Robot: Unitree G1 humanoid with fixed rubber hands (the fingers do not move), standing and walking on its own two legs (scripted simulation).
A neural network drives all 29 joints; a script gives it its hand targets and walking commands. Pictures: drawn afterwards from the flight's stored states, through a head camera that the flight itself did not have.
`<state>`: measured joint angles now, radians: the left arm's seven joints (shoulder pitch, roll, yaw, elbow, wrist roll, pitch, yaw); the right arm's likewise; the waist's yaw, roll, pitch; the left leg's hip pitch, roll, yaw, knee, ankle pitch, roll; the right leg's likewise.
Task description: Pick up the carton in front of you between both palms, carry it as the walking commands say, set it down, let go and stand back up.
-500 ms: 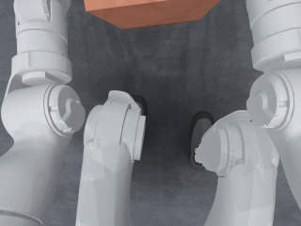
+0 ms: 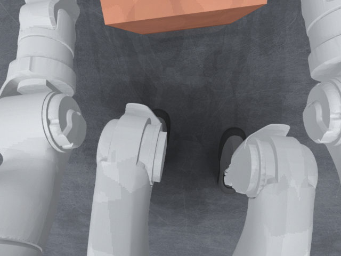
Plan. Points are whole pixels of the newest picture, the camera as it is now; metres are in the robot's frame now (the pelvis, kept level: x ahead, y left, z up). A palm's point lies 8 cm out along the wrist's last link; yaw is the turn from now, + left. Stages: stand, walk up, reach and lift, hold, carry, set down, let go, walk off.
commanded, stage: set down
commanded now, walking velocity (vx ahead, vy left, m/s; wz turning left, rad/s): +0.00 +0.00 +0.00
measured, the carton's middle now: out of the picture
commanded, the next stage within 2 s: let go in 1.12 s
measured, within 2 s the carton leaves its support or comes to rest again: neither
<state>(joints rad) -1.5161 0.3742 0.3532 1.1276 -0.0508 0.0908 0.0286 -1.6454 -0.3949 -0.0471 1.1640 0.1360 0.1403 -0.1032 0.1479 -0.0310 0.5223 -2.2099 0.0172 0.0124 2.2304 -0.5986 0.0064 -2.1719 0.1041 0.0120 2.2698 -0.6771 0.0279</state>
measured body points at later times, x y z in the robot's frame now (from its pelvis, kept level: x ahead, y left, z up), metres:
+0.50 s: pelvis -0.01 +0.00 +0.08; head +0.34 +0.05 +0.35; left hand +0.54 +0.30 -0.03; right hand +0.62 -0.07 -0.03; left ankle +0.11 +0.12 -0.33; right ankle +0.09 -0.11 -0.33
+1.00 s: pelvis +0.01 +0.00 +0.21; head +0.35 +0.04 +0.50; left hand +0.54 +0.31 +0.12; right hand +0.63 -0.08 +0.11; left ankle +0.11 +0.12 -0.33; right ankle +0.09 -0.11 -0.33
